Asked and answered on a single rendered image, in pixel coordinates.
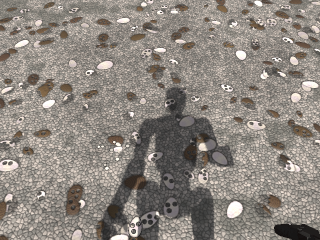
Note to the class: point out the right robot hand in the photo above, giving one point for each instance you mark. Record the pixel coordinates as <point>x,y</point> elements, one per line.
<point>297,232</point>

